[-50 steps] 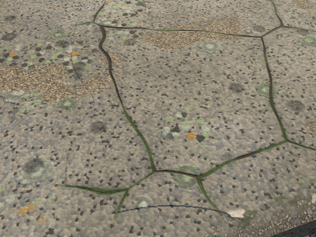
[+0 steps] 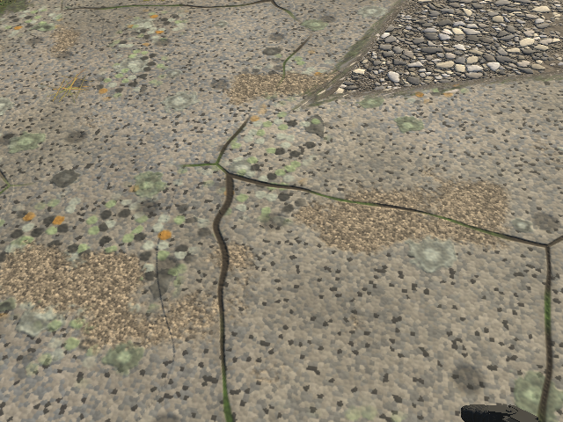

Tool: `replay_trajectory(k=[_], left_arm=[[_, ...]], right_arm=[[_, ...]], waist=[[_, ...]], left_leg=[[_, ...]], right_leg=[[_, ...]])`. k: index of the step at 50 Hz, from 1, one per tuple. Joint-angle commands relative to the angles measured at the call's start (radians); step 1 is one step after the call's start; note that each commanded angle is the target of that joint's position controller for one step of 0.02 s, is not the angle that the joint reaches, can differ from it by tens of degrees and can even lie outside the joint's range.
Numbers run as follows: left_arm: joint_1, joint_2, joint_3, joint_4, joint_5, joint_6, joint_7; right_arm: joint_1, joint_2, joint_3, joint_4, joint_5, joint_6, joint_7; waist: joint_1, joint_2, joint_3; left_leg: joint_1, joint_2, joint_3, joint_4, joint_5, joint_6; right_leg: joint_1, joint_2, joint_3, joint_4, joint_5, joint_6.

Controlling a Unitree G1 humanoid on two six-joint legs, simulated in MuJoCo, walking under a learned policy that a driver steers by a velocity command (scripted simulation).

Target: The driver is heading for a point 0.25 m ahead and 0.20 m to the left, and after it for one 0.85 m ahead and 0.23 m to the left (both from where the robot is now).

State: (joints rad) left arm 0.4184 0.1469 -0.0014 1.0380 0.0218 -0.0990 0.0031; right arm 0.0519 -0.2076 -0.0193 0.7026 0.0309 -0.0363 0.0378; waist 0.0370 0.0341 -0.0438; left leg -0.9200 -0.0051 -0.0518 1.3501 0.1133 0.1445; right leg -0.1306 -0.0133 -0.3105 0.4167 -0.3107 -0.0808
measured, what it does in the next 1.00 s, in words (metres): walks ahead, turning left: left foot, then right foot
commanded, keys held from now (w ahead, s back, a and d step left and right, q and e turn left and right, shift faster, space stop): w+q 0.22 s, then q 0.68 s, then no key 0.10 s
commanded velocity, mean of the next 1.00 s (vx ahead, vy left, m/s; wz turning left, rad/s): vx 0.22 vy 0.00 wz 0.56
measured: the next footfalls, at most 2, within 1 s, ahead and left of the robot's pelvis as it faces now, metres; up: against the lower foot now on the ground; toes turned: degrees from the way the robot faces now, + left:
left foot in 0.26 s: +0.25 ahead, +0.05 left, +0.00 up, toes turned +10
right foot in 0.64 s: +0.50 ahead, -0.10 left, +0.00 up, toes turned +28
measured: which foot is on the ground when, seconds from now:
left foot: up 0.00-0.24, down 0.26-0.64, up 0.66-0.98, down 1.00-1.00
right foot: down 0.00-0.26, up 0.28-0.62, down 0.64-1.00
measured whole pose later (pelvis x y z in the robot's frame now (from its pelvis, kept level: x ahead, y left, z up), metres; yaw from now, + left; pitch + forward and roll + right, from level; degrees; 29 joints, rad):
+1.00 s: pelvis +0.33 -0.03 -0.01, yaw +35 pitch +2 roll -2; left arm 0.14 0.28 0.07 0.71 -0.01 0.00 0.04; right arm 0.16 -0.27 -0.05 0.58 0.01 0.05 0.01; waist 0.03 -0.01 0.03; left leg -0.38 0.03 0.00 0.68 -0.29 0.00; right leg -0.39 -0.07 -0.11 0.53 -0.17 0.01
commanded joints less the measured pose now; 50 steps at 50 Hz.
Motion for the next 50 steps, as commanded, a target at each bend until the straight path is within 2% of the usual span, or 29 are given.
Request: replay_trajectory(k=[1,3,5,8,11,12,13,14,15,16,17,18,20,22,24,27,30,31,32,33,34,35,36,37,39,42,47,49,50], left_arm=[[-0.102,0.143,0.016,-0.078,-0.001,-0.018,0.045],[-0.079,0.210,0.030,-0.103,-0.008,-0.017,0.061],[-0.042,0.248,0.045,-0.118,-0.021,-0.008,0.076],[-0.040,0.283,0.075,-0.152,-0.033,0.027,0.088],[-0.091,0.302,0.104,-0.207,-0.039,0.066,0.076],[-0.146,0.308,0.109,-0.235,-0.042,0.073,0.069],[-0.215,0.260,0.095,-0.270,-0.036,0.059,0.056],[-0.224,0.140,0.069,-0.363,-0.029,0.016,0.040],[-0.252,0.168,0.061,-0.388,-0.046,-0.043,0.007],[-0.281,0.204,0.064,-0.410,-0.068,-0.068,-0.011],[-0.266,0.221,0.067,-0.406,-0.053,-0.071,-0.015],[-0.248,0.244,0.077,-0.400,-0.034,-0.056,-0.011],[-0.272,0.263,0.089,-0.424,-0.015,-0.025,0.004],[-0.341,0.194,0.065,-0.457,-0.004,-0.011,0.021],[-0.402,0.141,0.044,-0.474,-0.009,0.001,0.029],[-0.406,0.175,0.060,-0.465,-0.034,0.022,0.023],[-0.408,0.206,0.083,-0.463,-0.025,0.010,0.010],[-0.374,0.220,0.092,-0.453,-0.015,-0.001,0.009],[-0.299,0.273,0.106,-0.450,0.006,-0.008,0.018],[-0.263,0.307,0.106,-0.462,0.040,0.000,0.027],[-0.237,0.313,0.119,-0.441,0.021,0.011,0.022],[-0.292,0.239,0.104,-0.469,0.009,0.020,0.028],[-0.312,0.189,0.087,-0.470,0.002,0.033,0.035],[-0.333,0.182,0.078,-0.474,-0.001,0.046,0.039],[-0.362,0.218,0.087,-0.455,0.003,0.064,0.049],[-0.352,0.239,0.097,-0.433,0.001,0.075,0.053],[-0.331,0.284,0.111,-0.407,-0.022,0.084,0.042],[-0.327,0.273,0.105,-0.389,-0.039,0.090,0.037],[-0.283,0.241,0.096,-0.366,-0.043,0.093,0.033]], right_arm=[[0.060,-0.045,-0.021,-0.016,0.013,0.008,0.013],[0.004,-0.056,-0.034,-0.035,0.022,0.010,0.022],[-0.056,-0.059,-0.043,-0.064,0.019,0.010,0.034],[-0.036,-0.068,-0.051,-0.077,0.021,0.026,0.047],[0.106,-0.140,-0.085,-0.051,0.030,0.043,0.036],[0.266,-0.193,-0.116,-0.011,0.024,0.036,0.022],[0.359,-0.234,-0.135,0.009,0.000,0.031,-0.001],[0.333,-0.310,-0.146,-0.012,-0.034,0.021,-0.013],[0.295,-0.227,-0.114,-0.022,-0.046,-0.006,-0.015],[0.252,-0.168,-0.096,-0.052,-0.042,-0.023,-0.019],[0.187,-0.142,-0.084,-0.062,-0.023,-0.032,-0.014],[0.142,-0.133,-0.077,-0.083,-0.006,-0.036,-0.018],[0.131,-0.155,-0.075,-0.104,-0.011,-0.037,-0.035],[0.164,-0.192,-0.087,-0.095,-0.024,-0.028,-0.052],[0.217,-0.230,-0.104,-0.086,-0.012,0.001,-0.068],[0.259,-0.220,-0.107,-0.090,-0.005,0.041,-0.067],[0.214,-0.179,-0.098,-0.122,0.002,0.052,-0.067],[0.191,-0.161,-0.093,-0.135,0.001,0.046,-0.068],[0.182,-0.099,-0.073,-0.164,-0.020,0.034,-0.068],[0.295,-0.033,-0.053,-0.173,-0.039,0.022,-0.068],[0.394,-0.136,-0.070,-0.162,-0.016,0.020,-0.057],[0.336,-0.213,-0.094,-0.135,-0.003,0.036,-0.060],[0.256,-0.230,-0.099,-0.137,-0.007,0.054,-0.065],[0.221,-0.220,-0.099,-0.140,-0.010,0.073,-0.070],[0.200,-0.160,-0.082,-0.162,-0.011,0.086,-0.068],[0.172,-0.114,-0.059,-0.176,-0.012,0.076,-0.061],[0.158,-0.149,-0.061,-0.183,-0.018,0.078,-0.036],[0.226,-0.145,-0.067,-0.154,-0.025,0.079,-0.028],[0.249,-0.157,-0.072,-0.147,-0.030,0.078,-0.029]], waist=[[-0.081,-0.086,0.029],[-0.062,-0.102,0.033],[-0.043,-0.125,0.046],[-0.044,-0.169,0.046],[-0.094,-0.186,0.017],[-0.177,-0.132,-0.034],[-0.219,-0.043,-0.037],[-0.112,0.247,-0.042],[-0.112,0.126,-0.127],[-0.087,0.022,-0.067],[-0.023,-0.116,-0.001],[0.003,-0.149,0.013],[0.013,-0.161,0.027],[-0.001,-0.112,0.034],[-0.038,-0.017,-0.021],[-0.066,0.089,-0.103],[-0.042,0.117,-0.083],[-0.022,0.115,-0.090],[-0.007,0.045,-0.176],[-0.058,-0.210,-0.238],[-0.084,-0.352,-0.340],[-0.058,-0.230,-0.250],[-0.038,-0.158,-0.175],[-0.039,-0.119,-0.127],[-0.060,-0.138,-0.061],[-0.045,-0.188,-0.085],[-0.033,-0.218,-0.111],[-0.070,-0.183,-0.103],[-0.073,-0.144,-0.085]], left_leg=[[0.246,-0.026,0.130,-0.266,0.067,-0.016],[0.302,-0.028,0.179,-0.445,0.011,-0.005],[0.291,-0.029,0.199,-0.585,-0.058,0.002],[0.283,-0.030,0.226,-0.681,-0.204,-0.004],[0.424,-0.060,0.237,-0.770,-0.396,0.023],[0.646,-0.082,0.200,-0.912,-0.335,0.057],[0.886,-0.004,0.019,-0.907,-0.250,0.112],[1.193,0.238,-0.556,-0.956,-0.218,0.350],[1.183,0.314,-0.766,-1.092,-0.278,0.394],[1.096,0.304,-0.633,-1.095,-0.190,0.336],[0.968,0.248,-0.494,-1.099,-0.071,0.269],[0.883,0.209,-0.399,-1.095,-0.005,0.225],[0.734,0.169,-0.306,-1.085,0.164,0.197],[0.645,0.107,-0.220,-1.045,0.335,0.161],[0.600,0.040,-0.159,-0.983,0.315,0.102],[0.645,0.024,-0.197,-0.911,0.162,0.043],[0.725,0.036,-0.307,-0.817,-0.017,0.000],[0.708,0.006,-0.301,-0.745,-0.066,-0.029],[0.604,-0.039,-0.241,-0.550,-0.249,-0.075],[0.335,-0.158,-0.142,-0.293,-0.866,-0.142],[0.246,-0.087,-0.119,-0.098,-0.868,-0.182],[0.201,-0.039,-0.103,0.013,-0.773,-0.217],[0.186,-0.016,-0.065,0.041,-0.690,-0.227],[0.214,0.003,-0.060,0.043,-0.640,-0.232],[0.300,0.020,-0.008,-0.046,-0.557,-0.225],[0.376,0.034,0.045,-0.259,-0.537,-0.217],[0.549,0.042,0.066,-0.556,-0.464,-0.170],[0.689,-0.005,0.111,-0.764,-0.357,-0.122],[0.773,-0.012,0.087,-0.859,-0.310,-0.093]], right_leg=[[-0.093,-0.091,-0.010,-0.250,0.622,0.145],[0.006,-0.128,-0.010,-0.234,0.804,0.136],[0.163,-0.191,0.008,-0.176,0.994,0.123],[0.357,-0.257,0.012,-0.047,1.188,0.088],[0.360,-0.284,0.033,0.187,1.270,0.025],[0.247,-0.231,0.027,0.407,1.162,0.025],[-0.057,-0.149,0.080,0.679,0.705,0.042],[-0.617,0.134,0.166,1.111,-0.218,0.142],[-0.731,0.102,0.446,1.218,-0.236,0.112],[-0.733,0.043,0.476,1.163,-0.155,0.092],[-0.685,0.008,0.450,1.055,-0.087,0.085],[-0.637,-0.027,0.435,0.962,-0.048,0.100],[-0.528,-0.054,0.415,0.835,-0.037,0.137],[-0.487,-0.040,0.360,0.623,-0.012,0.162],[-0.380,0.018,0.322,0.423,0.096,0.169],[-0.288,0.077,0.324,0.269,0.210,0.177],[-0.241,0.076,0.364,0.042,0.272,0.147],[-0.156,0.040,0.374,-0.039,0.382,0.116],[0.042,-0.137,0.494,0.012,0.617,0.038],[0.280,-0.401,0.780,0.066,1.114,-0.141],[0.295,-0.527,1.034,0.009,0.879,-0.273],[0.226,-0.439,0.912,-0.002,0.663,-0.244],[0.134,-0.367,0.754,-0.009,0.515,-0.189],[0.034,-0.316,0.674,-0.031,0.424,-0.161],[-0.123,-0.232,0.527,-0.088,0.343,-0.127],[-0.116,-0.223,0.423,-0.093,0.390,-0.143],[-0.115,-0.278,0.405,-0.076,0.345,-0.145],[-0.168,-0.254,0.371,-0.010,0.259,-0.099],[-0.237,-0.217,0.332,0.053,0.153,-0.039]])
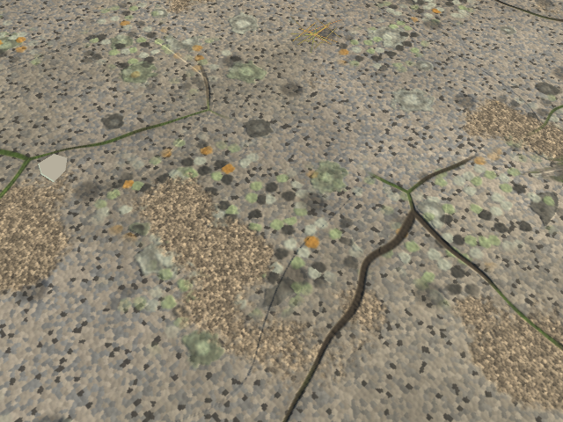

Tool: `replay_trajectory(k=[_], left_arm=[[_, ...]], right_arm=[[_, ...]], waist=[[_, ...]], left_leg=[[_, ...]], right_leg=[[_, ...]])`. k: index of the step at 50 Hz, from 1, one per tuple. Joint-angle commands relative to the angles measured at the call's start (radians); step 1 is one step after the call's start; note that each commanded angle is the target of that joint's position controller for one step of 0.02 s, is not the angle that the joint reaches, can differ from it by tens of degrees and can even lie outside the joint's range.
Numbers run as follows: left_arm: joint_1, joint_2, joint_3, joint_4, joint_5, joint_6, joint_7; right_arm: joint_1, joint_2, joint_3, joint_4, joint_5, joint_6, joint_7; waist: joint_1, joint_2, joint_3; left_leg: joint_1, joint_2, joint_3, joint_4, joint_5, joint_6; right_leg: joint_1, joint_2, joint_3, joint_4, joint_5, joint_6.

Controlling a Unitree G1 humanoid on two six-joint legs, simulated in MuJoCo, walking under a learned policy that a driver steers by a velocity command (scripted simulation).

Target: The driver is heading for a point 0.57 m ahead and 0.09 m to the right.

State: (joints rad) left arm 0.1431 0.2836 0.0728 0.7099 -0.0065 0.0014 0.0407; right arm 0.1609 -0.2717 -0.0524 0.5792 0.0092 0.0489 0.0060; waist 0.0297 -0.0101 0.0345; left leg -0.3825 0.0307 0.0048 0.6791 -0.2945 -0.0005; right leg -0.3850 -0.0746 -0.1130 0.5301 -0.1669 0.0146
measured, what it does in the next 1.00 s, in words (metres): steps on the spot: right foot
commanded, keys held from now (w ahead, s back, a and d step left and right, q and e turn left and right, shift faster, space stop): no key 1.00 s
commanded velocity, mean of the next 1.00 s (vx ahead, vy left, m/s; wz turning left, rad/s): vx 0.01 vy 0.00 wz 0.09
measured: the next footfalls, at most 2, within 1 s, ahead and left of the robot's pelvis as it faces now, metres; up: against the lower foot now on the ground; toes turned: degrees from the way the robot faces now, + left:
right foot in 0.34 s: +0.04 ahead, -0.13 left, +0.00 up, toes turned +2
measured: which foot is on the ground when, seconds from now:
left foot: down 0.00-1.00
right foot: down 0.00-0.02, up 0.04-0.32, down 0.34-1.00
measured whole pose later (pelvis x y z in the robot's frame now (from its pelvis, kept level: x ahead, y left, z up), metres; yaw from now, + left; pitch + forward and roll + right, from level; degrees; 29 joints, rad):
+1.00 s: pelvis +0.00 -0.01 +0.00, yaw +3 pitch -1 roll +0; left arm 0.22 0.19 0.02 0.90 0.01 -0.02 0.03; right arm 0.25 -0.18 -0.05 0.78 -0.01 0.01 -0.04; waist 0.01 0.00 0.02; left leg -0.28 0.00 -0.04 0.57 -0.27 -0.01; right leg -0.23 0.00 -0.02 0.56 -0.31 0.00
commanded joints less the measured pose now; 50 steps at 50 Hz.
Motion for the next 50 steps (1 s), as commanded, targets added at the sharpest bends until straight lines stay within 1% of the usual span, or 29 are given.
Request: replay_trajectory(k=[1,2,3,4,5,6,7,8,9,10,11,13,14,15,16,17,18,19,20,21,23,26,30,34,41,50], left_arm=[[0.027,0.036,0.002,-0.041,0.010,-0.006,-0.014],[-0.038,0.045,0.002,-0.093,0.024,-0.016,-0.011],[-0.106,0.116,0.025,-0.098,0.017,-0.015,-0.002],[-0.087,0.116,0.031,-0.082,0.003,-0.006,-0.001],[-0.038,0.098,0.031,-0.047,0.006,0.005,0.003],[-0.009,0.097,0.033,-0.027,0.018,0.013,0.006],[0.014,0.086,0.031,-0.015,0.021,0.016,0.004],[0.029,0.072,0.026,-0.010,0.018,0.015,0.002],[0.028,0.053,0.016,-0.010,0.014,0.012,0.000],[0.011,0.031,0.004,-0.015,0.013,0.010,-0.003],[-0.013,0.018,-0.006,-0.025,0.013,0.007,-0.006],[-0.020,0.027,-0.010,-0.033,0.008,0.004,-0.015],[-0.005,0.031,-0.010,-0.028,0.005,0.003,-0.019],[0.028,0.025,-0.013,-0.014,0.006,0.000,-0.023],[0.052,0.028,-0.017,-0.004,0.017,-0.003,-0.028],[0.074,0.072,-0.013,-0.004,0.036,-0.006,-0.027],[0.057,0.148,0.005,-0.001,0.033,-0.007,-0.024],[0.029,0.082,-0.005,0.006,0.020,-0.010,-0.030],[0.006,0.037,-0.020,-0.004,0.024,-0.015,-0.033],[0.002,0.034,-0.022,0.001,0.030,-0.020,-0.031],[0.018,0.031,-0.025,0.010,0.026,-0.030,-0.025],[0.041,0.025,-0.029,0.021,0.023,-0.031,-0.017],[0.045,0.020,-0.032,0.031,0.022,-0.030,-0.014],[0.051,0.010,-0.036,0.048,0.022,-0.031,-0.015],[0.065,0.002,-0.038,0.092,0.018,-0.032,-0.016],[0.083,0.001,-0.038,0.156,0.014,-0.032,-0.012]], right_arm=[[0.142,-0.166,-0.054,-0.044,-0.017,-0.011,-0.006],[0.101,-0.252,-0.067,-0.067,-0.042,-0.012,-0.011],[0.114,-0.200,-0.055,-0.072,-0.061,-0.030,-0.013],[0.059,-0.166,-0.040,-0.066,-0.060,-0.043,-0.012],[-0.009,-0.143,-0.034,-0.072,-0.042,-0.050,-0.014],[-0.050,-0.108,-0.022,-0.075,-0.026,-0.056,-0.017],[-0.065,-0.082,-0.009,-0.073,-0.025,-0.060,-0.020],[-0.068,-0.063,-0.002,-0.069,-0.030,-0.061,-0.021],[-0.065,-0.056,-0.001,-0.065,-0.031,-0.061,-0.021],[-0.052,-0.056,-0.003,-0.060,-0.031,-0.058,-0.021],[-0.023,-0.065,-0.007,-0.050,-0.031,-0.054,-0.021],[0.017,-0.080,-0.012,-0.031,-0.028,-0.046,-0.020],[0.016,-0.077,-0.010,-0.026,-0.023,-0.044,-0.019],[0.003,-0.065,-0.005,-0.020,-0.013,-0.042,-0.020],[0.024,-0.051,-0.001,-0.004,-0.006,-0.045,-0.020],[0.057,-0.033,0.005,0.007,-0.014,-0.054,-0.020],[0.106,-0.033,0.001,0.003,-0.027,-0.066,-0.012],[0.066,-0.033,0.001,0.006,-0.037,-0.069,-0.013],[0.007,-0.056,-0.006,0.004,-0.033,-0.065,-0.016],[-0.015,-0.045,-0.008,0.001,-0.029,-0.060,-0.020],[0.000,-0.029,-0.007,0.006,-0.027,-0.051,-0.023],[0.020,-0.014,-0.008,0.023,-0.024,-0.054,-0.022],[0.040,-0.008,-0.011,0.046,-0.024,-0.057,-0.025],[0.060,-0.009,-0.015,0.067,-0.023,-0.057,-0.032],[0.085,-0.009,-0.019,0.103,-0.020,-0.055,-0.045],[0.100,-0.005,-0.022,0.163,-0.017,-0.053,-0.055]], waist=[[-0.035,0.129,-0.148],[-0.046,0.350,-0.116],[-0.103,0.238,-0.129],[-0.063,0.202,-0.109],[-0.026,0.164,-0.102],[-0.014,0.169,-0.103],[0.003,0.162,-0.111],[0.011,0.151,-0.121],[0.009,0.149,-0.126],[-0.008,0.153,-0.127],[-0.031,0.161,-0.130],[-0.053,0.174,-0.132],[-0.049,0.172,-0.127],[-0.024,0.159,-0.117],[-0.010,0.133,-0.108],[-0.025,0.070,-0.119],[-0.089,-0.077,-0.111],[-0.067,-0.130,-0.109],[-0.042,-0.096,-0.070],[-0.038,-0.081,-0.065],[-0.034,-0.071,-0.047],[-0.028,-0.027,-0.042],[-0.026,0.008,-0.042],[-0.025,0.028,-0.043],[-0.026,0.018,-0.034],[-0.024,0.013,-0.025]], left_leg=[[0.330,0.155,-0.258,-0.316,0.207,0.123],[0.264,0.378,-0.505,-0.371,0.321,0.304],[0.191,0.357,-0.484,-0.385,0.250,0.336],[0.156,0.297,-0.398,-0.377,0.205,0.286],[0.140,0.234,-0.320,-0.361,0.175,0.227],[0.119,0.204,-0.267,-0.348,0.230,0.201],[0.086,0.176,-0.221,-0.336,0.303,0.194],[0.079,0.155,-0.189,-0.324,0.340,0.190],[0.096,0.140,-0.169,-0.310,0.352,0.186],[0.117,0.136,-0.166,-0.296,0.358,0.188],[0.141,0.149,-0.184,-0.286,0.362,0.202],[0.173,0.176,-0.234,-0.271,0.349,0.232],[0.171,0.177,-0.251,-0.265,0.329,0.234],[0.148,0.164,-0.249,-0.253,0.300,0.218],[0.110,0.142,-0.244,-0.250,0.261,0.181],[0.062,0.098,-0.220,-0.219,0.167,0.125],[0.024,0.026,-0.139,-0.205,0.075,0.076],[0.104,-0.011,-0.085,-0.202,0.035,0.031],[0.121,-0.013,-0.084,-0.185,0.045,0.021],[0.131,-0.011,-0.081,-0.173,0.061,0.026],[0.128,-0.005,-0.094,-0.178,0.090,0.037],[0.121,-0.003,-0.095,-0.182,0.092,0.040],[0.125,-0.003,-0.093,-0.181,0.106,0.030],[0.139,0.000,-0.094,-0.180,0.121,0.023],[0.157,0.003,-0.093,-0.179,0.148,0.021],[0.170,0.002,-0.085,-0.189,0.173,0.019]], right_leg=[[-0.141,-0.057,0.022,0.173,-0.211,-0.027],[-0.325,0.063,0.022,0.352,-0.467,0.028],[-0.295,0.028,0.125,0.524,-0.453,0.033],[-0.286,0.023,0.145,0.580,-0.382,0.026],[-0.269,0.017,0.148,0.587,-0.310,0.031],[-0.239,0.017,0.144,0.599,-0.245,0.046],[-0.179,0.021,0.135,0.610,-0.203,0.057],[-0.139,0.024,0.126,0.577,-0.176,0.064],[-0.115,0.021,0.122,0.494,-0.167,0.066],[-0.088,0.019,0.118,0.400,-0.177,0.064],[-0.064,0.023,0.112,0.327,-0.208,0.061],[-0.013,0.033,0.102,0.212,-0.267,0.056],[0.024,0.038,0.097,0.130,-0.235,0.049],[0.094,0.045,0.088,-0.006,-0.125,0.035],[0.178,0.038,0.107,-0.123,0.025,0.016],[0.261,-0.026,0.187,-0.127,0.182,-0.009],[0.259,-0.071,0.205,-0.060,0.228,-0.054],[0.138,-0.054,0.210,-0.089,0.026,-0.085],[0.091,-0.030,0.198,-0.110,-0.067,-0.071],[0.074,-0.020,0.186,-0.113,-0.097,-0.053],[0.068,-0.008,0.172,-0.110,-0.107,-0.040],[0.077,0.002,0.162,-0.096,-0.111,-0.039],[0.081,0.009,0.159,-0.089,-0.110,-0.045],[0.077,0.013,0.157,-0.087,-0.107,-0.046],[0.071,0.024,0.149,-0.090,-0.093,-0.044],[0.079,0.031,0.144,-0.100,-0.072,-0.043]])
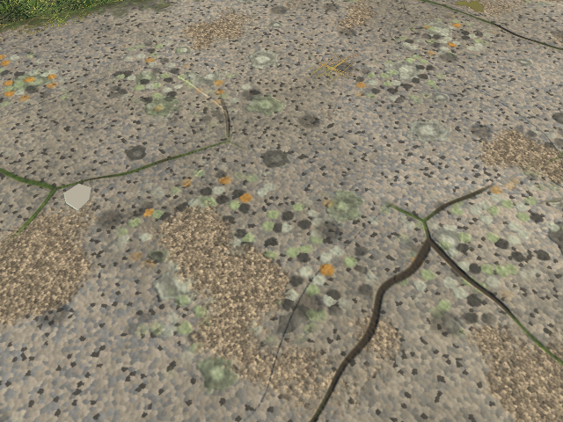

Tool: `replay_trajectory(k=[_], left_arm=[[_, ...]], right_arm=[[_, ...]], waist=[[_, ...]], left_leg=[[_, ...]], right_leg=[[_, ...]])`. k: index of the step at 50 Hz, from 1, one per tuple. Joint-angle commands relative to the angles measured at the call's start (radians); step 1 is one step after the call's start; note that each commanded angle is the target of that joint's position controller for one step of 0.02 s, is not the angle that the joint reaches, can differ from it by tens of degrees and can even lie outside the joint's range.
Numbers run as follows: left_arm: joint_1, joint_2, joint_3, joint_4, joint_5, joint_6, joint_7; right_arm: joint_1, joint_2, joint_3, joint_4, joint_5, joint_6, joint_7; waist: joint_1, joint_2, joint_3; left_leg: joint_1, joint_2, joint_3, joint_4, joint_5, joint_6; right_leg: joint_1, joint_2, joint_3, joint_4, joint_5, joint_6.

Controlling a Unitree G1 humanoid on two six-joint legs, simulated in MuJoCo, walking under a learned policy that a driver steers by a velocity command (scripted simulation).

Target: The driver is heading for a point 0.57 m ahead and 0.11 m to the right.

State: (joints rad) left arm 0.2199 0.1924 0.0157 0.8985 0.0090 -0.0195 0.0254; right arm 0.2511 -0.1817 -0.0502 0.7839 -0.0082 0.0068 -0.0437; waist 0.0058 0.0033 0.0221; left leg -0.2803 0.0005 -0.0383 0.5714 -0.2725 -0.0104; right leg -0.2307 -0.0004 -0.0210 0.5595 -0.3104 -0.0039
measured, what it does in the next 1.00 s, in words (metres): walks ahead: right foot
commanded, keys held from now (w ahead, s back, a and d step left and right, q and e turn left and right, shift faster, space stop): no key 0.26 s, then w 0.40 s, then w+e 0.26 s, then e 0.08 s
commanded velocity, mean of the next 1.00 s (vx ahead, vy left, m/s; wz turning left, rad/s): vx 0.25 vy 0.00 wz -0.10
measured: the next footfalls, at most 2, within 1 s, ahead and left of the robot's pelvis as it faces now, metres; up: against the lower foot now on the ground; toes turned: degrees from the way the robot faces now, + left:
right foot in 0.98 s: +0.44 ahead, -0.13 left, +0.00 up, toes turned -12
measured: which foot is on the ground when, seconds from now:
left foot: down 0.00-0.98, up 1.00-1.00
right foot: down 0.00-0.50, up 0.52-0.96, down 0.98-1.00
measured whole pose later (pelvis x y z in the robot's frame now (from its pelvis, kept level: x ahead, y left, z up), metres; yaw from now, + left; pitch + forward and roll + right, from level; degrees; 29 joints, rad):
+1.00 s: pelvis +0.27 -0.02 -0.02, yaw -9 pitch +2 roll +0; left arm -0.03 0.24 0.04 0.80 -0.02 -0.08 -0.06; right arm 0.45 -0.23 -0.04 1.00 -0.02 -0.06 -0.03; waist -0.04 -0.01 0.04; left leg 0.08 0.04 0.12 0.62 -0.51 -0.04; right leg -0.56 0.04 -0.07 0.60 -0.06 -0.13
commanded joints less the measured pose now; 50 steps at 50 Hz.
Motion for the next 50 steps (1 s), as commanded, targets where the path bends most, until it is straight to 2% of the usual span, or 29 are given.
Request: replay_trajectory(k=[1,13,14,15,17,19,20,21,22,23,24,25,26,27,28,29,31,32,33,35,38,40,43,44,46,47,48,49,50], left_arm=[[0.008,0.092,0.020,-0.025,-0.001,-0.011,0.004],[0.034,0.092,0.019,0.058,-0.004,-0.006,0.011],[0.059,0.086,0.018,0.076,-0.005,-0.004,0.011],[0.070,0.110,0.027,0.082,-0.015,0.000,0.014],[0.093,0.151,0.040,0.078,-0.027,-0.002,0.019],[0.125,0.210,0.059,0.084,-0.034,-0.023,0.017],[0.113,0.217,0.064,0.079,-0.034,-0.031,0.016],[0.091,0.210,0.063,0.069,-0.031,-0.037,0.014],[0.056,0.206,0.061,0.059,-0.038,-0.041,0.008],[0.000,0.196,0.059,0.046,-0.051,-0.039,0.002],[-0.014,0.188,0.057,0.044,-0.054,-0.036,-0.002],[-0.022,0.163,0.050,0.040,-0.051,-0.038,-0.005],[-0.043,0.091,0.029,0.024,-0.033,-0.048,-0.013],[-0.052,0.076,0.029,-0.018,-0.041,-0.070,-0.011],[-0.068,0.126,0.040,-0.024,-0.052,-0.084,-0.015],[-0.062,0.129,0.039,-0.021,-0.062,-0.095,-0.026],[-0.063,0.135,0.044,-0.006,-0.041,-0.100,-0.035],[-0.068,0.132,0.047,-0.001,-0.035,-0.096,-0.042],[-0.068,0.113,0.043,0.002,-0.033,-0.091,-0.050],[-0.112,0.085,0.034,-0.010,-0.034,-0.076,-0.058],[-0.258,0.057,0.015,-0.071,-0.033,-0.067,-0.059],[-0.311,0.061,0.009,-0.097,-0.038,-0.064,-0.065],[-0.362,0.084,0.012,-0.129,-0.043,-0.061,-0.080],[-0.366,0.091,0.015,-0.138,-0.041,-0.063,-0.086],[-0.325,0.122,0.030,-0.145,-0.037,-0.066,-0.095],[-0.230,0.158,0.050,-0.129,-0.035,-0.065,-0.098],[-0.065,0.207,0.078,-0.086,-0.034,-0.062,-0.097],[0.075,0.268,0.104,-0.063,-0.026,-0.054,-0.082],[0.100,0.369,0.114,-0.082,-0.002,-0.054,-0.073]], right_arm=[[0.011,-0.094,-0.025,-0.033,0.001,-0.011,-0.006],[0.026,-0.092,-0.027,0.080,0.006,-0.011,-0.012],[0.049,-0.081,-0.025,0.101,0.006,-0.010,-0.012],[0.058,-0.093,-0.031,0.113,0.014,-0.009,-0.012],[0.025,-0.096,-0.032,0.104,0.020,-0.021,-0.011],[-0.014,-0.053,-0.021,0.090,0.030,-0.055,0.007],[-0.031,-0.060,-0.021,0.090,0.032,-0.068,0.017],[-0.032,-0.065,-0.022,0.091,0.036,-0.077,0.025],[-0.009,-0.054,-0.019,0.098,0.040,-0.085,0.031],[0.045,-0.056,-0.022,0.124,0.040,-0.092,0.036],[0.121,-0.063,-0.031,0.169,0.035,-0.094,0.037],[0.202,-0.081,-0.042,0.205,0.030,-0.092,0.035],[0.336,-0.145,-0.060,0.228,0.026,-0.092,0.027],[0.427,-0.241,-0.074,0.238,0.021,-0.101,0.040],[0.350,-0.160,-0.044,0.220,0.012,-0.116,0.043],[0.266,-0.127,-0.030,0.196,0.010,-0.124,0.043],[0.181,-0.122,-0.019,0.168,0.015,-0.123,0.051],[0.194,-0.087,-0.007,0.175,0.012,-0.115,0.051],[0.225,-0.074,-0.001,0.188,0.008,-0.109,0.049],[0.256,-0.096,-0.003,0.198,0.001,-0.100,0.036],[0.248,-0.143,-0.007,0.192,-0.003,-0.100,0.019],[0.266,-0.165,-0.011,0.201,0.002,-0.106,0.014],[0.265,-0.167,-0.014,0.212,0.014,-0.107,0.014],[0.254,-0.172,-0.017,0.210,0.015,-0.104,0.015],[0.226,-0.200,-0.025,0.197,0.009,-0.093,0.013],[0.204,-0.215,-0.029,0.185,0.000,-0.079,0.008],[0.181,-0.224,-0.030,0.167,-0.005,-0.064,0.002],[0.175,-0.224,-0.024,0.135,-0.010,-0.068,0.000],[0.291,-0.069,0.024,0.083,-0.036,-0.094,0.022]], waist=[[0.000,-0.001,-0.012],[0.004,0.002,0.003],[0.004,-0.005,-0.021],[0.006,-0.025,0.001],[0.026,-0.078,0.087],[0.035,-0.190,0.124],[0.035,-0.184,0.139],[0.023,-0.163,0.138],[-0.002,-0.160,0.135],[-0.042,-0.141,0.122],[-0.071,-0.119,0.089],[-0.095,-0.065,0.056],[-0.134,0.152,-0.001],[-0.140,0.349,-0.005],[-0.098,0.189,0.055],[-0.062,0.116,0.085],[-0.029,0.056,0.081],[-0.028,0.065,0.068],[-0.031,0.084,0.059],[-0.042,0.083,0.068],[-0.066,0.076,0.103],[-0.073,0.086,0.113],[-0.063,0.075,0.137],[-0.053,0.075,0.130],[-0.009,0.106,0.062],[0.044,0.130,0.002],[0.121,0.125,-0.094],[0.176,0.068,-0.180],[0.051,-0.241,-0.365]], left_leg=[[0.069,0.032,-0.041,-0.083,0.153,0.028],[0.082,0.030,-0.025,-0.113,0.166,0.023],[0.091,0.014,-0.007,-0.112,0.053,0.025],[0.058,-0.016,0.024,-0.080,-0.136,0.032],[-0.093,-0.030,0.040,-0.013,-0.330,0.049],[-0.185,-0.024,0.084,0.164,-0.166,0.047],[-0.201,0.014,0.051,0.216,-0.144,0.058],[-0.199,0.028,0.044,0.218,-0.187,0.072],[-0.147,0.036,0.047,0.136,-0.207,0.087],[-0.003,0.020,0.076,-0.007,-0.144,0.099],[0.161,-0.024,0.111,-0.094,-0.028,0.090],[0.278,-0.012,0.068,-0.126,0.007,0.086],[0.416,0.179,-0.228,-0.261,-0.110,0.143],[0.488,0.373,-0.631,-0.409,-0.229,0.288],[0.427,0.403,-0.657,-0.416,-0.273,0.311],[0.409,0.364,-0.546,-0.413,-0.255,0.278],[0.376,0.290,-0.349,-0.433,-0.066,0.210],[0.360,0.252,-0.265,-0.439,0.043,0.186],[0.347,0.226,-0.202,-0.440,0.136,0.180],[0.322,0.207,-0.104,-0.449,0.242,0.179],[0.221,0.187,-0.006,-0.489,0.271,0.167],[0.209,0.202,0.040,-0.516,0.267,0.165],[0.292,0.241,0.094,-0.504,0.317,0.151],[0.331,0.250,0.114,-0.473,0.400,0.142],[0.403,0.264,0.151,-0.334,0.794,0.119],[0.421,0.249,0.172,-0.174,1.003,0.096],[0.370,0.215,0.196,0.057,1.100,0.063],[0.114,0.174,0.185,0.343,0.877,0.014],[-0.334,-0.053,0.137,0.807,-0.178,-0.065]], right_leg=[[-0.073,-0.042,0.052,-0.131,0.073,-0.025],[-0.049,-0.035,0.048,-0.157,0.092,-0.028],[-0.039,-0.027,0.043,-0.169,-0.024,-0.034],[-0.052,-0.023,0.053,-0.175,-0.201,-0.055],[-0.081,-0.100,0.173,-0.244,-0.489,-0.121],[-0.041,-0.280,0.422,-0.376,-0.575,-0.219],[-0.058,-0.328,0.482,-0.408,-0.531,-0.250],[-0.057,-0.330,0.473,-0.412,-0.476,-0.248],[-0.072,-0.313,0.428,-0.396,-0.422,-0.230],[-0.130,-0.258,0.333,-0.363,-0.351,-0.193],[-0.186,-0.193,0.245,-0.298,-0.282,-0.160],[-0.235,-0.136,0.168,-0.175,-0.190,-0.126],[-0.359,-0.036,0.027,0.177,-0.084,-0.063],[-0.568,0.055,0.004,0.424,-0.212,-0.044],[-0.647,-0.013,0.090,0.602,-0.213,-0.063],[-0.697,-0.055,0.115,0.653,-0.099,-0.086],[-0.684,-0.110,0.094,0.600,0.066,-0.087],[-0.644,-0.125,0.077,0.564,0.111,-0.076],[-0.620,-0.122,0.050,0.542,0.143,-0.061],[-0.623,-0.117,0.020,0.470,0.196,-0.032],[-0.538,-0.086,-0.011,0.246,0.314,-0.015],[-0.474,-0.068,-0.028,0.147,0.364,-0.025],[-0.456,-0.056,-0.017,0.055,0.365,-0.068],[-0.442,-0.047,-0.025,0.035,0.342,-0.087],[-0.344,0.005,-0.071,0.042,0.259,-0.128],[-0.241,0.048,-0.096,0.044,0.220,-0.144],[-0.035,0.096,-0.114,0.001,0.259,-0.166],[0.275,0.006,0.047,-0.006,0.370,-0.206],[0.676,-0.337,0.625,-0.033,0.543,-0.430]])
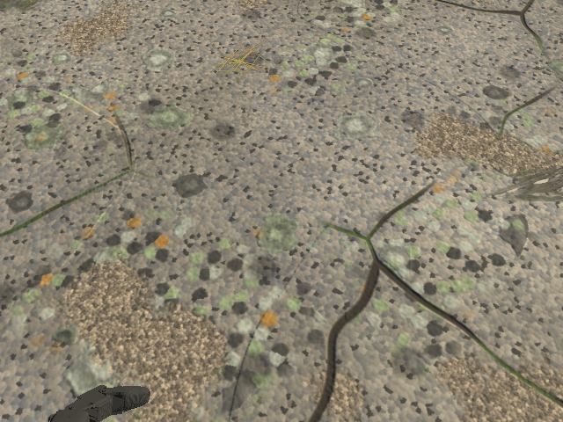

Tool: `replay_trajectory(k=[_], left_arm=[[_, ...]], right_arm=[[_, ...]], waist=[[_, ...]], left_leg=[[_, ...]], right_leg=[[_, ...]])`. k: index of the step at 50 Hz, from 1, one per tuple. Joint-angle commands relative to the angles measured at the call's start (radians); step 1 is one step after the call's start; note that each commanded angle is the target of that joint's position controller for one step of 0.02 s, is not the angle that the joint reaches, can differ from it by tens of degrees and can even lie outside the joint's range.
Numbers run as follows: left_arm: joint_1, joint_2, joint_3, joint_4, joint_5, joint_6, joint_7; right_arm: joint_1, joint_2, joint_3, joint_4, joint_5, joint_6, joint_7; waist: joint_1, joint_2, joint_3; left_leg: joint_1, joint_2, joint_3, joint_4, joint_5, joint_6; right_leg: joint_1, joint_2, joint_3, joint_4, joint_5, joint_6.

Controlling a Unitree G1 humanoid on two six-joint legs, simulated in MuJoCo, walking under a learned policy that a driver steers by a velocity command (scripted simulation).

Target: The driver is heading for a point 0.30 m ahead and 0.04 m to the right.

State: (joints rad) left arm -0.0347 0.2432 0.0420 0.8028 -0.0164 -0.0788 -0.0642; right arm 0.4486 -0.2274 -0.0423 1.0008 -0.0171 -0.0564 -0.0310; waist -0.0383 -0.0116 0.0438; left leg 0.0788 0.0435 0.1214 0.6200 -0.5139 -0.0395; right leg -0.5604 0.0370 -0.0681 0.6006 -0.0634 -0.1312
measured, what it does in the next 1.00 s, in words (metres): walks ahead: left foot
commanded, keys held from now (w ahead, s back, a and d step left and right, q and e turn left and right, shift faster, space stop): e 0.14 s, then no key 0.86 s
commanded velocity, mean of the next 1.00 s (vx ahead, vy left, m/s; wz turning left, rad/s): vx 0.08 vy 0.00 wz -0.19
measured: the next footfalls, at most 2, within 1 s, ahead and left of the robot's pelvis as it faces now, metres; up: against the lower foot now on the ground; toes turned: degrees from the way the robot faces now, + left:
left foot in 0.46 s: +0.28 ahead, +0.12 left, +0.00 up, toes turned -11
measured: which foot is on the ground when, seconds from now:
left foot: up 0.00-0.44, down 0.46-1.00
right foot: down 0.00-1.00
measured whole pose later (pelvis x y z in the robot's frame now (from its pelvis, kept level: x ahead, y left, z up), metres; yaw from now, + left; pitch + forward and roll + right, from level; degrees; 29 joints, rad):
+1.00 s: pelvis +0.20 +0.02 +0.03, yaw -10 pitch -1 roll +0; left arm 0.21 0.23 0.02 0.89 0.01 0.00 0.02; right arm 0.16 -0.23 -0.04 0.83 -0.01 -0.01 -0.03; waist 0.00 0.00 0.04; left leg -0.27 -0.02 -0.02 0.53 -0.24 0.00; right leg -0.16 0.06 0.09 0.54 -0.36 -0.03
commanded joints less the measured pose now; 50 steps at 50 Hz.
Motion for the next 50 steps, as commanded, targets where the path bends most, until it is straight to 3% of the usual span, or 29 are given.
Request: replay_trajectory(k=[1,2,3,4,5,6,8,10,13,15,19,21,22,23,24,25,26,29,31,39,50], left_arm=[[0.374,0.265,0.077,0.009,0.021,0.014,0.028],[0.300,0.226,0.067,-0.011,0.021,0.014,0.033],[0.221,0.182,0.057,-0.030,0.005,0.010,0.035],[0.163,0.160,0.051,-0.049,0.001,0.010,0.035],[0.144,0.147,0.045,-0.056,0.011,0.010,0.038],[0.141,0.148,0.045,-0.060,0.020,0.011,0.038],[0.150,0.166,0.049,-0.059,0.025,0.007,0.044],[0.167,0.178,0.051,-0.056,0.024,0.009,0.054],[0.189,0.174,0.046,-0.052,0.009,0.031,0.069],[0.206,0.175,0.043,-0.044,0.010,0.042,0.076],[0.228,0.168,0.034,-0.031,0.021,0.058,0.078],[0.225,0.149,0.022,-0.029,0.019,0.063,0.077],[0.221,0.130,0.013,-0.030,0.013,0.064,0.078],[0.261,0.108,0.003,-0.028,0.022,0.057,0.078],[0.348,0.096,0.000,-0.022,0.045,0.046,0.074],[0.373,0.085,-0.002,-0.015,0.035,0.040,0.073],[0.320,0.108,-0.001,-0.025,0.034,0.043,0.072],[0.266,0.127,0.008,-0.023,0.031,0.083,0.072],[0.257,0.121,0.007,-0.022,0.027,0.091,0.073],[0.253,0.096,0.006,-0.001,0.023,0.076,0.076],[0.254,0.095,0.006,0.058,0.021,0.066,0.083]], right_arm=[[0.042,-0.090,0.007,-0.124,0.005,-0.072,0.022],[-0.047,-0.134,-0.007,-0.164,0.041,-0.086,0.025],[-0.107,-0.154,-0.010,-0.182,0.037,-0.089,0.013],[-0.138,-0.173,-0.025,-0.190,0.024,-0.079,-0.003],[-0.138,-0.181,-0.034,-0.204,0.013,-0.062,-0.011],[-0.132,-0.165,-0.035,-0.219,0.009,-0.045,-0.015],[-0.116,-0.123,-0.027,-0.236,0.003,-0.021,-0.023],[-0.142,-0.111,-0.024,-0.255,-0.004,-0.007,-0.031],[-0.215,-0.105,-0.017,-0.281,-0.001,0.008,-0.030],[-0.277,-0.109,-0.015,-0.301,0.007,0.014,-0.026],[-0.348,-0.127,-0.018,-0.322,0.014,0.011,-0.015],[-0.334,-0.127,-0.020,-0.321,0.013,-0.001,-0.007],[-0.304,-0.120,-0.019,-0.311,0.009,-0.009,-0.003],[-0.285,-0.157,-0.025,-0.309,-0.005,-0.016,-0.004],[-0.280,-0.227,-0.038,-0.321,-0.014,-0.012,-0.010],[-0.286,-0.167,-0.027,-0.305,-0.014,0.002,-0.011],[-0.288,-0.111,-0.015,-0.302,-0.004,0.009,-0.008],[-0.347,-0.132,-0.019,-0.320,0.005,0.012,0.005],[-0.316,-0.139,-0.023,-0.307,0.004,0.007,0.006],[-0.313,-0.117,-0.022,-0.285,0.010,0.020,0.000],[-0.309,-0.112,-0.026,-0.209,0.011,0.033,-0.004]], waist=[[0.150,-0.150,-0.546],[0.137,-0.117,-0.408],[0.102,-0.005,-0.275],[0.064,0.054,-0.185],[0.028,0.050,-0.153],[0.010,0.030,-0.136],[-0.014,-0.003,-0.134],[-0.012,-0.025,-0.159],[0.017,-0.049,-0.195],[0.043,-0.056,-0.187],[0.075,-0.080,-0.143],[0.058,-0.084,-0.141],[0.031,-0.077,-0.139],[0.040,-0.039,-0.157],[0.098,0.095,-0.209],[0.106,0.207,-0.235],[0.083,0.202,-0.230],[0.065,0.106,-0.132],[0.048,0.055,-0.106],[0.039,0.003,-0.103],[0.037,0.004,-0.052]], left_leg=[[-0.717,-0.119,-0.246,0.933,-0.079,-0.019],[-0.783,-0.056,-0.256,0.927,-0.015,0.002],[-0.773,-0.005,-0.232,0.846,0.061,0.008],[-0.742,0.021,-0.209,0.783,0.091,0.000],[-0.670,0.043,-0.214,0.734,0.105,0.001],[-0.629,0.042,-0.212,0.689,0.114,-0.002],[-0.595,0.034,-0.193,0.578,0.148,-0.019],[-0.602,0.022,-0.179,0.454,0.223,-0.033],[-0.596,0.024,-0.185,0.302,0.362,-0.040],[-0.583,0.022,-0.192,0.209,0.413,-0.038],[-0.538,0.005,-0.191,0.056,0.357,-0.028],[-0.472,-0.015,-0.178,-0.064,0.334,0.000],[-0.383,-0.016,-0.173,-0.202,0.446,0.024],[-0.263,0.056,-0.241,-0.241,0.659,0.056],[-0.123,0.183,-0.343,-0.168,0.943,0.129],[-0.097,0.233,-0.395,-0.153,0.936,0.229],[-0.152,0.233,-0.423,-0.180,0.820,0.244],[-0.255,0.085,-0.277,-0.154,0.557,0.127],[-0.265,0.036,-0.227,-0.126,0.532,0.088],[-0.218,0.014,-0.210,-0.091,0.595,0.087],[-0.202,-0.003,-0.206,-0.129,0.520,0.073]], right_leg=[[1.015,-0.408,0.843,-0.203,0.354,-0.336],[0.895,-0.365,0.665,-0.204,0.410,-0.278],[0.706,-0.307,0.520,-0.222,0.447,-0.229],[0.537,-0.265,0.436,-0.250,0.470,-0.200],[0.406,-0.235,0.382,-0.277,0.469,-0.190],[0.325,-0.219,0.366,-0.296,0.472,-0.191],[0.238,-0.197,0.310,-0.304,0.558,-0.195],[0.232,-0.183,0.274,-0.291,0.609,-0.180],[0.272,-0.164,0.256,-0.274,0.507,-0.132],[0.289,-0.167,0.272,-0.275,0.392,-0.111],[0.328,-0.188,0.330,-0.250,0.217,-0.106],[0.353,-0.189,0.356,-0.188,0.223,-0.090],[0.339,-0.165,0.353,-0.154,0.196,-0.058],[0.298,-0.124,0.345,-0.121,0.128,-0.008],[0.217,-0.039,0.274,-0.045,-0.101,0.038],[0.163,0.004,0.201,-0.011,-0.292,0.086],[0.205,-0.022,0.184,-0.030,-0.293,0.109],[0.249,-0.028,0.198,-0.115,-0.139,0.097],[0.257,-0.038,0.219,-0.132,-0.084,0.069],[0.288,-0.049,0.231,-0.128,0.012,0.072],[0.291,-0.054,0.230,-0.172,-0.052,0.080]])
